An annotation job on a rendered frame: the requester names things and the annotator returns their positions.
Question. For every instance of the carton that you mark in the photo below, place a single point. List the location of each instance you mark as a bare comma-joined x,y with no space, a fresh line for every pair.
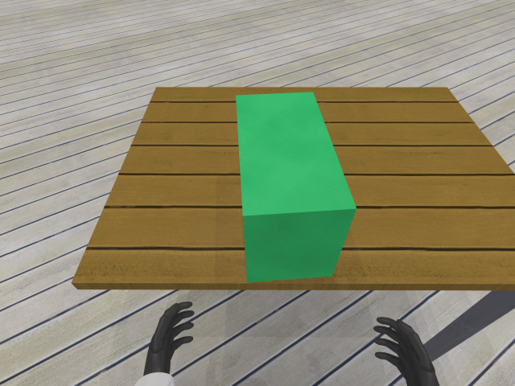
296,204

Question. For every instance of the table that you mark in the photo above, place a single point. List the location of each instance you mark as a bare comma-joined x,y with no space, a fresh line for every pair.
435,202

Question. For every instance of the left robot hand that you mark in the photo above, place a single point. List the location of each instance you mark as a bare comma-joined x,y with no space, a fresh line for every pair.
162,346

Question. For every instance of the right robot hand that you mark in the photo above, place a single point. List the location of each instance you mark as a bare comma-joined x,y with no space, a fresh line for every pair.
413,361

